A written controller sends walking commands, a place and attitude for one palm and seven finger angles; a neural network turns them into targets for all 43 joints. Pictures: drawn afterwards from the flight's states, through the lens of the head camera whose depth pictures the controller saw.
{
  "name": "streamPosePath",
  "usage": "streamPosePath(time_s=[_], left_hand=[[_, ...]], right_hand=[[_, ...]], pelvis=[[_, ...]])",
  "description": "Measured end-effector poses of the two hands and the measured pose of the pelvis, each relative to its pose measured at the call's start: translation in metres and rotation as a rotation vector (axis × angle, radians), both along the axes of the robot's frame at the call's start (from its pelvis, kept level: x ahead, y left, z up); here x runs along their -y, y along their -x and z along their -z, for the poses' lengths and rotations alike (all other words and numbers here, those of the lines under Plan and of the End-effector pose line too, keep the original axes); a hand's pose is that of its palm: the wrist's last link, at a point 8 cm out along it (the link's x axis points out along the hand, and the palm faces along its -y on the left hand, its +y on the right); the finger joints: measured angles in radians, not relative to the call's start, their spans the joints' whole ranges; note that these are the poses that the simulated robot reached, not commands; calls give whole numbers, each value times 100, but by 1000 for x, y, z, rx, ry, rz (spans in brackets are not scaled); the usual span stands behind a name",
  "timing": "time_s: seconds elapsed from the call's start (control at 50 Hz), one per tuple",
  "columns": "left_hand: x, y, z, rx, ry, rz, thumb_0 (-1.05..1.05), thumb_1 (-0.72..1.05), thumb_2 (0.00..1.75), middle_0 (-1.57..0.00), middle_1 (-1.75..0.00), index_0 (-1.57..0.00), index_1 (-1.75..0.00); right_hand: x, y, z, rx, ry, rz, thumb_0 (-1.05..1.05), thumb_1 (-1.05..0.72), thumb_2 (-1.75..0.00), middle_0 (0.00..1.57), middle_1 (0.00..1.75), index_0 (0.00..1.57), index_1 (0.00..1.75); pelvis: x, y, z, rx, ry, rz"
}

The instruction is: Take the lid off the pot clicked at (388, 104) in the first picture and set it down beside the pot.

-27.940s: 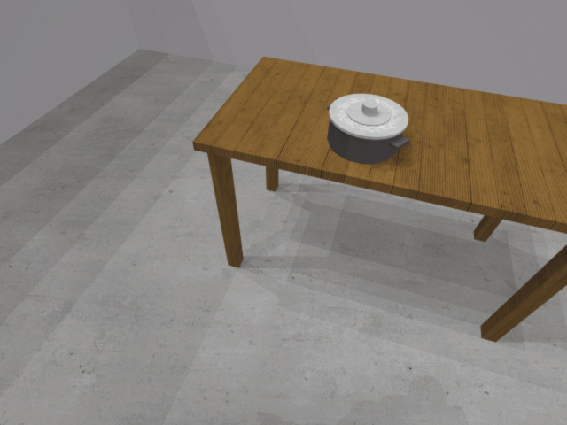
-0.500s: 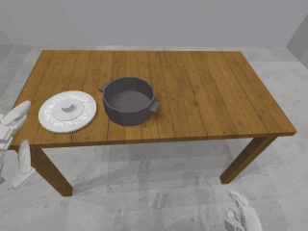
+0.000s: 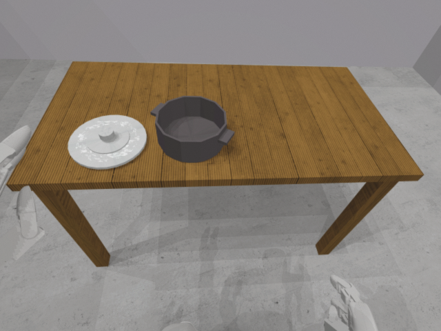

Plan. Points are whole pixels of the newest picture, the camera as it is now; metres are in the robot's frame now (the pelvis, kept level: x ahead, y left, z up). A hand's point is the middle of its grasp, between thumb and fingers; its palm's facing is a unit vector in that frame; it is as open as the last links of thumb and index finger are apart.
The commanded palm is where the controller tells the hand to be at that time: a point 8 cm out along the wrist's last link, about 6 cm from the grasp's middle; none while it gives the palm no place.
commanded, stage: step back with the hand held close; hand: left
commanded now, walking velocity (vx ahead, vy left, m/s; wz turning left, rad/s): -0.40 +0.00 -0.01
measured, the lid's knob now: (106, 133) +0.59 +0.36 -0.06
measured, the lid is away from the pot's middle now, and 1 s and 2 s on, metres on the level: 0.24 0.24 0.24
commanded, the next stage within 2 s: stop stepping back and stand still in 0.70 s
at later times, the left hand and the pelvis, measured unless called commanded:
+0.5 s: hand (15, 278) +0.14 +0.23 +0.18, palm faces +0.31 -0.83 -0.46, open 7.4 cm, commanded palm +0.09 +0.27 +0.19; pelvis -0.05 +0.00 +0.00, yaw -2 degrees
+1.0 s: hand out of the picture +0.04 +0.24 +0.18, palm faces +0.17 -0.80 -0.58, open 7.4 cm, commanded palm +0.00 +0.29 +0.19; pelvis -0.15 +0.02 +0.01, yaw -4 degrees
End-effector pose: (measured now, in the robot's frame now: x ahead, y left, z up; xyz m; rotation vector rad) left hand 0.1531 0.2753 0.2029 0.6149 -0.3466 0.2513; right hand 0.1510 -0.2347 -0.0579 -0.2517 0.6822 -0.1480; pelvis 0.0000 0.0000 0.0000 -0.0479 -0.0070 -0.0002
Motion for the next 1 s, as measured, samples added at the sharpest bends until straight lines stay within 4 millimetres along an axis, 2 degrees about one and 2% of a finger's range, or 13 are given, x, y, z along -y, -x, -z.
streamPosePath(time_s=[0.06, 0.22, 0.34, 0.46, 0.54, 0.62, 0.68, 0.76, 0.8, 0.86, 0.94, 1.0], left_hand=[[2, 3, 0, 0, 19, 2, 2, 89, 90, -21, -30, -21, -30], [12, 14, 17, -12, 115, 73, 1, 89, 90, -21, -30, -21, -30], [2, 26, 10, 17, 62, 68, 2, 88, 90, -21, -30, -21, -30], [-3, 44, 2, 8, 43, 21, 2, 89, 90, -21, -30, -21, -30], [4, 52, 7, 5, 114, 47, 2, 89, 90, -21, -30, -21, -30], [5, 50, 11, 45, 179, 91, 2, 88, 90, -21, -30, -21, -30], [-4, 46, 16, 59, 174, 118, 1, 88, 90, -21, -30, -21, -30], [-12, 49, 19, -30, 125, 141, 2, 89, 90, -21, -30, -21, -30], [-10, 59, 14, -80, 100, 160, 2, 89, 90, -21, -30, -21, -30], [-9, 71, 21, -158, 105, 155, 2, 89, 90, -21, -30, -21, -30], [-8, 111, 6, -169, 30, 135, 2, 89, 90, -21, -30, -21, -30], [-3, 142, -3, -144, -29, 102, 2, 89, 90, -21, -30, -21, -30]], right_hand=[[0, 3, 2, -9, -14, -1, 2, -91, -90, 20, 30, 20, 30], [3, 18, -7, -5, 19, 22, 2, -91, -90, 20, 30, 20, 30], [1, 25, -13, 27, 48, 15, 2, -91, -90, 20, 30, 20, 30], [-8, 35, -9, 43, -2, -12, 2, -91, -90, 20, 30, 20, 30], [-10, 51, -6, 6, -20, 5, 1, -91, -90, 20, 30, 20, 30], [-12, 68, -13, -26, 11, 37, 2, -91, -90, 20, 30, 20, 30], [-13, 75, -14, -7, 49, 51, 2, -91, -90, 20, 30, 20, 30], [-22, 93, -19, 5, 20, 63, 2, -91, -90, 20, 30, 20, 30], [-27, 106, -23, 19, -4, 67, 2, -91, -90, 20, 30, 20, 30], [-29, 129, -17, -3, -37, 69, 1, -91, -90, 20, 30, 20, 30], [-25, 161, -16, 11, -67, 120, 1, -91, -90, 20, 30, 21, 30], [-19, 179, -7, 7, -68, 114, 1, -91, -90, 20, 30, 20, 30]], pelvis=[[3, 9, -2, 2, 14, 4], [4, 21, -1, 3, 17, 4], [0, 33, 0, 3, 24, 2], [2, 48, -2, -20, 16, 29], [1, 55, -6, -6, 15, 37], [-5, 57, -10, -27, -17, 34], [-16, 71, -2, -44, -7, 19], [-23, 98, -9, -24, -25, 65], [-25, 109, -14, -19, -13, 77], [-28, 125, -17, -12, 9, 63], [-23, 140, -15, -2, -11, 80], [-18, 150, -9, 9, -30, 78]])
